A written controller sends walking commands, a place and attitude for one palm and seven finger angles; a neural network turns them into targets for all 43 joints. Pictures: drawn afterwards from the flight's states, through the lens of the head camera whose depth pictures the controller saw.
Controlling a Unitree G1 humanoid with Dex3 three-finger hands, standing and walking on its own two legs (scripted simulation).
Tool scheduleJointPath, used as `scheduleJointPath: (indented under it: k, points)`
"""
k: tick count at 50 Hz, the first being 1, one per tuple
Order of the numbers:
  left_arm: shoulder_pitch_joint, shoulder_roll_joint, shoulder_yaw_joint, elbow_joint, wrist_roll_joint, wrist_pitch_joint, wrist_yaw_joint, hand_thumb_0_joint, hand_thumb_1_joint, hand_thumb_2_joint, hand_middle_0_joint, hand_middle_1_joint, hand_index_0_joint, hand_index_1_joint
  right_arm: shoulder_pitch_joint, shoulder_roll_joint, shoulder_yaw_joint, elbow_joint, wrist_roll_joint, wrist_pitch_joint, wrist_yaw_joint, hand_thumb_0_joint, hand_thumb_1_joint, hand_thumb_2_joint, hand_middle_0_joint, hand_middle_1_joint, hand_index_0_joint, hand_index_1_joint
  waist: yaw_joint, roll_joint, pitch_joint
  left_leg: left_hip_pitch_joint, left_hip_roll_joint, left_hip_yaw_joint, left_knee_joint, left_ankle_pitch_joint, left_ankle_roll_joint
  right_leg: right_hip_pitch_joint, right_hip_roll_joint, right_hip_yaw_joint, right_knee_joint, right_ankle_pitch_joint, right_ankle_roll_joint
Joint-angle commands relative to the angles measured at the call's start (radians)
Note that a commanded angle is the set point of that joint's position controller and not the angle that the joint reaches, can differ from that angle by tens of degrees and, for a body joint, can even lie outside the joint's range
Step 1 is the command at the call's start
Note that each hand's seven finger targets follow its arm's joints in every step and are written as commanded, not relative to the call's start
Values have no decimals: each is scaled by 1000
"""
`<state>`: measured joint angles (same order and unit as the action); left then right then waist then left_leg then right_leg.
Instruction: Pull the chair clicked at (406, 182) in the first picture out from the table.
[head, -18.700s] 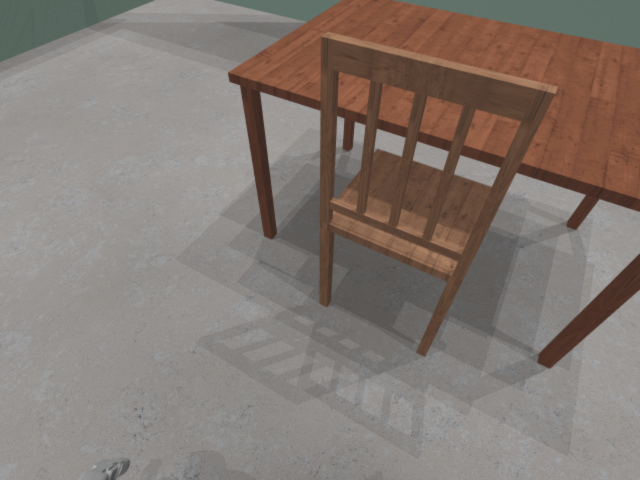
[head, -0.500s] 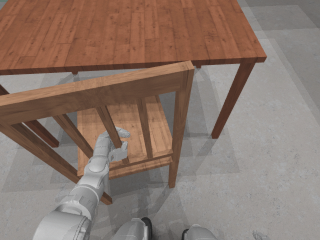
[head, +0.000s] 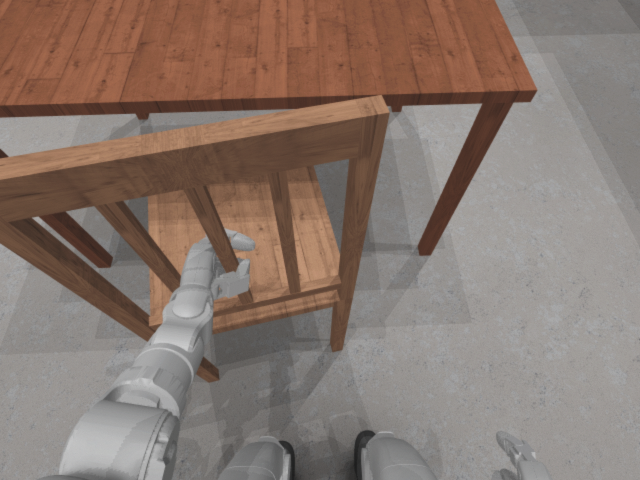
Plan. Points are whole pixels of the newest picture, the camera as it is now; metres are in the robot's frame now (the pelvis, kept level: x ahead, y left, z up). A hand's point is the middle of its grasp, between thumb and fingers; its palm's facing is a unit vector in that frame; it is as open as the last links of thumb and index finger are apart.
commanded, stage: step backward, pulling the chair out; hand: left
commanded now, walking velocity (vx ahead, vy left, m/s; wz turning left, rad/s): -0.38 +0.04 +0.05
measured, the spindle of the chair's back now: (226, 255) +0.40 +0.14 -0.05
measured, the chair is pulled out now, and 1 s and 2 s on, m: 0.19 0.31 0.36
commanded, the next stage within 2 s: none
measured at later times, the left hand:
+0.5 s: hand (235, 313) +0.32 +0.13 -0.06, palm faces +0.00 -0.98 -0.19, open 5.3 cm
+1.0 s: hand (230, 361) +0.26 +0.12 -0.06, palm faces +0.04 -0.98 -0.20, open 5.3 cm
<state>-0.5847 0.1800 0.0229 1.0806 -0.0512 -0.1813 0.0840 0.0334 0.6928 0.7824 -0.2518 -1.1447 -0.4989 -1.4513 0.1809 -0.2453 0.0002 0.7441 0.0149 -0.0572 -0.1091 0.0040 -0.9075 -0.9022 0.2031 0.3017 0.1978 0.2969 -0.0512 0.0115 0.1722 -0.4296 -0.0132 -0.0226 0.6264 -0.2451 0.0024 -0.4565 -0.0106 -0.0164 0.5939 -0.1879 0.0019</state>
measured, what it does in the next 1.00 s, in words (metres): walks backwards: right foot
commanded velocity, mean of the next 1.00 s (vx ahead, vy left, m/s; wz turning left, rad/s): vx -0.38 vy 0.00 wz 0.03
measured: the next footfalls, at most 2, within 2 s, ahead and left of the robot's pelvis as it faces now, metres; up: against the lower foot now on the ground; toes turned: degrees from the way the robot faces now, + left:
right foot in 0.36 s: -0.02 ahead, -0.13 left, +0.00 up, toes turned -2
left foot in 1.06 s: -0.07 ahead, +0.13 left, +0.00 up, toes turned +2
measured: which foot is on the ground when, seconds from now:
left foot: down 0.00-0.90, up 0.92-1.00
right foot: down 0.00-0.26, up 0.28-0.34, down 0.36-1.00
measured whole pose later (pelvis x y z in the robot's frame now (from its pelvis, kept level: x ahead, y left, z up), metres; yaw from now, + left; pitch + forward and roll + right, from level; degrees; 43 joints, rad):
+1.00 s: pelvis -0.11 -0.01 -0.01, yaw +1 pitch +1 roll +1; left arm -0.54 0.18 0.06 1.13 -0.06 -0.21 0.10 0.04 0.67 0.81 -0.28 -1.15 -0.50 -1.45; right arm 0.22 -0.25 0.01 0.80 0.03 -0.08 -0.11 0.00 -0.91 -0.90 0.21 0.30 0.20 0.30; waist -0.07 0.02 0.14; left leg -0.48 -0.02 -0.04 0.85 -0.48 -0.03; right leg -0.51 -0.04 -0.04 0.60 -0.11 -0.02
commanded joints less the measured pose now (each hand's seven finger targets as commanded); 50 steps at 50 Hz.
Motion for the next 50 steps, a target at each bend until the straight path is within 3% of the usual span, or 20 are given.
scheduleJointPath:
  k: [1, 4, 6, 9, 10, 13, 16, 19, 22, 26, 29, 31, 32, 34, 36, 39, 42, 45, 47, 50]
  points:
    - [-256, 178, 34, -221, 21, -81, 10, 0, 900, 900, -500, -1450, -500, -1450, 86, -140, -54, -94, 17, -8, -17, 0, -900, -900, 200, 300, 200, 300, 3, 32, -582, 105, 171, -120, 0, 389, -2, 349, -143, 127, -33, 400, -52]
    - [-242, 223, 53, -205, 14, -78, 20, 0, 900, 900, -500, -1450, -500, -1450, 64, -133, -51, -99, 25, -16, -26, 0, -900, -900, 200, 300, 200, 300, 11, -97, -578, 66, 22, -50, 207, -221, -48, 310, -339, 274, -197, 366, -141]
    - [-213, 213, 53, -181, 18, -50, 22, 0, 900, 900, -500, -1450, -500, -1450, 70, -141, -43, -85, 18, -17, -26, 0, -900, -900, 200, 300, 200, 300, 17, -92, -557, 41, 30, -84, 226, -265, -44, 325, -361, 252, -185, 402, -164]
    - [-229, 188, 42, -210, 14, -31, 21, 0, 900, 900, -500, -1450, -500, -1450, 75, -148, -30, -73, 13, -12, -33, 0, -900, -900, 200, 300, 200, 300, -2, -118, -543, 97, 58, -70, -33, -106, -30, 351, -273, 132, -119, 447, -85]
    - [-220, 183, 30, -207, 6, -19, 21, 0, 900, 900, -500, -1450, -500, -1450, 74, -170, -36, -73, 18, -7, -41, 0, -900, -900, 200, 300, 200, 300, -5, -78, -523, 142, 98, -95, -137, 98, -12, 317, -210, 84, -102, 370, -50]
    - [-302, 110, -24, -294, 8, -41, 7, 0, 900, 900, -500, -1450, -500, -1450, 38, -151, -30, -119, 5, 12, -28, 0, -900, -900, 200, 300, 200, 300, 17, 191, -514, 109, 235, -197, -212, 316, 57, 267, -56, 11, 73, 49, 9]
    - [-312, 115, -7, -262, 14, -45, 7, 0, 900, 900, -500, -1450, -500, -1450, 73, -142, -41, -97, -4, 12, -19, 0, -900, -900, 200, 300, 200, 300, 20, 172, -500, 195, 277, -222, -148, 535, 86, 191, -37, 25, 96, -55, -2]
    - [-337, 117, -9, -248, 37, -80, 6, 0, 900, 900, -500, -1450, -500, -1450, 114, -147, -51, -63, -7, -2, -5, 0, -900, -900, 200, 300, 200, 300, -6, 125, -562, 337, 242, -157, -26, 785, 44, 217, -60, 42, -33, 261, -12]
    - [-310, 175, 22, -233, 28, -85, 11, 0, 900, 900, -500, -1450, -500, -1450, 107, -140, -60, -71, 13, 6, -16, 0, -900, -900, 200, 300, 200, 300, -12, 33, -617, 195, 163, -73, 19, 446, -21, 356, -164, 119, -66, 536, -52]
    - [-241, 223, 49, -167, 14, -63, 16, 0, 900, 900, -500, -1450, -500, -1450, 70, -141, -50, -75, 24, -3, -31, 0, -900, -900, 200, 300, 200, 300, 16, -84, -558, 96, 45, -56, 152, -210, -44, 293, -329, 222, -193, 364, -127]
    - [-253, 192, 37, -189, 18, -57, 20, 0, 900, 900, -500, -1450, -500, -1450, 71, -144, -32, -65, 13, -12, -35, 0, -900, -900, 200, 300, 200, 300, -3, -94, -546, 165, 65, -51, -29, -54, -24, 255, -247, 108, -155, 260, -68]
    - [-258, 165, 12, -213, 7, -62, 20, 0, 900, 900, -500, -1450, -500, -1450, 43, -167, -38, -90, 14, -8, -37, 0, -900, -900, 200, 300, 200, 300, 8, 105, -496, 151, 193, -165, -198, 159, 36, 195, -86, 26, -41, 20, 7]
    - [-273, 139, -6, -220, 0, -68, 14, 0, 900, 900, -500, -1450, -500, -1450, 37, -159, -40, -105, 19, -4, -28, 0, -900, -900, 200, 300, 200, 300, 19, 147, -488, 88, 250, -210, -245, 85, 66, 222, -45, 20, 33, -122, 6]
    - [-330, 124, -13, -244, 4, -71, 9, 0, 900, 900, -500, -1450, -500, -1450, 33, -144, -32, -107, 7, -10, -25, 0, -900, -900, 200, 300, 200, 300, 23, 216, -460, 58, 293, -254, -253, 86, 101, 197, -23, 21, 110, -176, -4]
    - [-324, 139, -3, -230, 5, -75, 9, 0, 900, 900, -500, -1450, -500, -1450, 86, -150, -42, -80, 6, -18, -27, 0, -900, -900, 200, 300, 200, 300, 6, 172, -509, 167, 285, -224, -170, 309, 102, 204, -16, 23, 62, -84, 6]
    - [-336, 158, 11, -204, 16, -81, 5, 0, 900, 900, -500, -1450, -500, -1450, 81, -148, -47, -73, 9, -31, -25, 0, -900, -900, 200, 300, 200, 300, 4, 163, -495, 100, 249, -161, -138, 261, 71, 281, -40, 41, 8, 11, -2]
    - [-321, 183, 17, -194, 16, -81, 9, 0, 900, 900, -500, -1450, -500, -1450, 57, -140, -44, -80, 17, -42, -28, 0, -900, -900, 200, 300, 200, 300, 18, 99, -433, -59, 183, -105, -111, -91, 35, 262, -118, 127, -33, -142, -40]
    - [-249, 250, 52, -137, 18, -82, 31, 0, 900, 900, -500, -1450, -500, -1450, 107, -144, -53, -46, 25, -51, -27, 0, -900, -900, 200, 300, 200, 300, 22, -186, -432, 115, 8, -2, 250, -264, -33, -14, -325, 345, -377, -496, -123]
    - [-254, 216, 48, -118, 28, -78, 32, 0, 900, 900, -500, -1450, -500, -1450, 95, -129, -34, -30, 13, -52, -16, 0, -900, -900, 200, 300, 200, 300, 27, -180, -484, 86, 3, -35, 367, -282, -31, 92, -353, 298, -342, -244, -146]
    - [-255, 221, 62, -101, 19, -69, 33, 0, 900, 900, -500, -1450, -500, -1450, 103, -139, -19, -4, 14, -63, -22, 0, -900, -900, 200, 300, 200, 300, 17, -119, -461, 134, 25, -30, 84, -243, -28, 166, -287, 166, -231, 9, -94]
